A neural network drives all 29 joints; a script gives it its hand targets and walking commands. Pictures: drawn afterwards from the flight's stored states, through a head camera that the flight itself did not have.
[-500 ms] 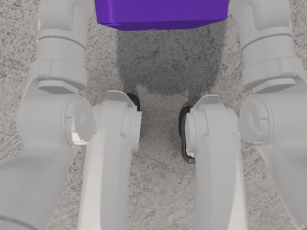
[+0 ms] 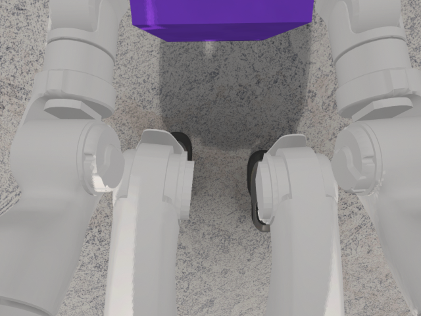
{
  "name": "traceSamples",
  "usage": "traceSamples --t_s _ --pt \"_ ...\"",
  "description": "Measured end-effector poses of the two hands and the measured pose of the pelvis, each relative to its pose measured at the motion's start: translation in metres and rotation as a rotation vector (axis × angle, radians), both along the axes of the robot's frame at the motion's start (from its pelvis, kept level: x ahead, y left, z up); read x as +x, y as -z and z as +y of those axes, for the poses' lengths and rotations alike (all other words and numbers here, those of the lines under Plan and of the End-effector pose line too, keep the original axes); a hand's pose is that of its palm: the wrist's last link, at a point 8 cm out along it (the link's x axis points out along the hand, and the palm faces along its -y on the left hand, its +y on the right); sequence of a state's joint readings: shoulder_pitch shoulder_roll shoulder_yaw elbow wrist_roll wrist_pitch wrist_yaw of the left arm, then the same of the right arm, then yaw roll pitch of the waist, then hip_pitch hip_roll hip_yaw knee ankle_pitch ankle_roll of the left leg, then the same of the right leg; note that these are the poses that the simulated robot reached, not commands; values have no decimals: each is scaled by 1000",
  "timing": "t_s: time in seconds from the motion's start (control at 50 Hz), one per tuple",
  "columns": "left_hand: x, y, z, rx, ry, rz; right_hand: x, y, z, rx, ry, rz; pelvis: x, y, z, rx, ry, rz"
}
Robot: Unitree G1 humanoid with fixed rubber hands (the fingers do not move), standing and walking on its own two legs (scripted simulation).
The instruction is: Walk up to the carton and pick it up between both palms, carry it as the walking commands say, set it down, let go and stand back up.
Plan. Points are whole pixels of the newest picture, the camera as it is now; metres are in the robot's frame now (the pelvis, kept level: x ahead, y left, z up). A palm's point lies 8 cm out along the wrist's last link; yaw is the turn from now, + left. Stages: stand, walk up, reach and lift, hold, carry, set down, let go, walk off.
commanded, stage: set down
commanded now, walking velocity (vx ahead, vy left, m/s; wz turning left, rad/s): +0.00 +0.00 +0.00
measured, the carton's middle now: out of the picture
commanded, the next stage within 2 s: none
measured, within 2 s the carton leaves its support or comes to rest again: rests again in 0.22 s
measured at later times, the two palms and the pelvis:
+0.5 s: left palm out of the picture +0.55 +0.19 -0.16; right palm out of the picture +0.57 -0.11 -0.17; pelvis +0.01 +0.00 -0.01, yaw +0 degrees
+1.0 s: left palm out of the picture +0.55 +0.19 -0.16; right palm out of the picture +0.57 -0.11 -0.17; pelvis +0.02 +0.00 -0.01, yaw +1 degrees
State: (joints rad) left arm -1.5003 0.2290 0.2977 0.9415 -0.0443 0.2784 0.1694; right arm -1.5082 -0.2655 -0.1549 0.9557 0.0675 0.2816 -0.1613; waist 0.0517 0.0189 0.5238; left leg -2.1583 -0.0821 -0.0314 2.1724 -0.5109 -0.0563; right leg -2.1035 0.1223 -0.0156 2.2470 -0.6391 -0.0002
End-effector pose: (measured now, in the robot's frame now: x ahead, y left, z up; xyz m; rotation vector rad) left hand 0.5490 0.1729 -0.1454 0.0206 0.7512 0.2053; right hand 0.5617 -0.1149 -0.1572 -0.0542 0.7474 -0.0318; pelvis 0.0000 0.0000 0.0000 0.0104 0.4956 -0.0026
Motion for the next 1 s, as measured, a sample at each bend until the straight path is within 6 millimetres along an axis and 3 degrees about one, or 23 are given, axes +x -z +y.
traceSamples --t_s 0.46,1.0 --pt "4 16 12 -23 1 22 8 12 6 68 -29 -17 8 8 2 14 6 11" --pt "4 18 13 -33 8 1 8 14 5 89 -32 -45 21 11 -1 24 2 73"
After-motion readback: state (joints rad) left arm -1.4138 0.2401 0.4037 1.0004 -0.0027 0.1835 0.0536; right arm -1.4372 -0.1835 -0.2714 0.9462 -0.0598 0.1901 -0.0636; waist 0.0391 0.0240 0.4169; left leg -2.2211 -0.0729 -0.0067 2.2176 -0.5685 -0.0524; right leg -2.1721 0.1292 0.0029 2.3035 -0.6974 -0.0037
